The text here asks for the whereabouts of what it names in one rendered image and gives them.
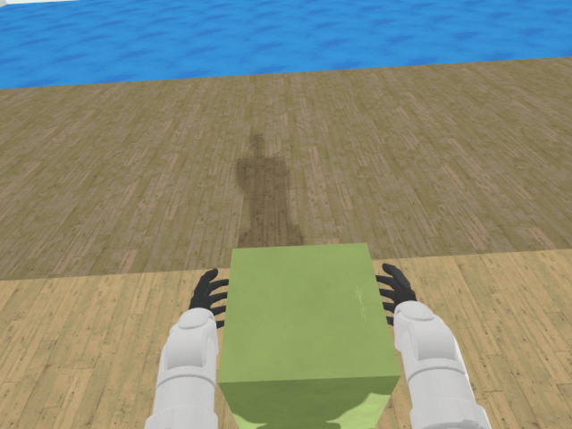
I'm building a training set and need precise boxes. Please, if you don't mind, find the right robot hand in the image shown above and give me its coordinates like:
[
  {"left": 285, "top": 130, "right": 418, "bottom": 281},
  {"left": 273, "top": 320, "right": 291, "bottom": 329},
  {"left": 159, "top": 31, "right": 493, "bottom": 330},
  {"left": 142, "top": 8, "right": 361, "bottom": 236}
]
[{"left": 375, "top": 264, "right": 417, "bottom": 326}]

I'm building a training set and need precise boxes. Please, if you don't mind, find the right robot forearm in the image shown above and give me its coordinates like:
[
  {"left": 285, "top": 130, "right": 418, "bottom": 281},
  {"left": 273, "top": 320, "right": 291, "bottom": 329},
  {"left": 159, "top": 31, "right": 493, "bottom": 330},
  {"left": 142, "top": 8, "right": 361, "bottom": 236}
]
[{"left": 393, "top": 301, "right": 492, "bottom": 429}]

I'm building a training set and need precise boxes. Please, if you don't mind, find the left robot hand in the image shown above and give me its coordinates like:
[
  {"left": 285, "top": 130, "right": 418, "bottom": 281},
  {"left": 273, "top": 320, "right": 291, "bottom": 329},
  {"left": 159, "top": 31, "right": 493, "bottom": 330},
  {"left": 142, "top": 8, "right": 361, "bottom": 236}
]
[{"left": 189, "top": 268, "right": 229, "bottom": 329}]

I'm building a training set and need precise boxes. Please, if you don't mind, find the left robot forearm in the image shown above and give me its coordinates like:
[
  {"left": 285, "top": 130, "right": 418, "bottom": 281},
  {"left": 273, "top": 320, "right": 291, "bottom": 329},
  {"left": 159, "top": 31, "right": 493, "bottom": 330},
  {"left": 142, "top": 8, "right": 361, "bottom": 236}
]
[{"left": 144, "top": 307, "right": 219, "bottom": 429}]

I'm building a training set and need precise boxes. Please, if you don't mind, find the carton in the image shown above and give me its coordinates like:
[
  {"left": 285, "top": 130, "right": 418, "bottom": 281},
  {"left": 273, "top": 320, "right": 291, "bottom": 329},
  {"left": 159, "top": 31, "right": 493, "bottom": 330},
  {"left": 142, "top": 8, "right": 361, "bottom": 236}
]
[{"left": 218, "top": 243, "right": 401, "bottom": 429}]

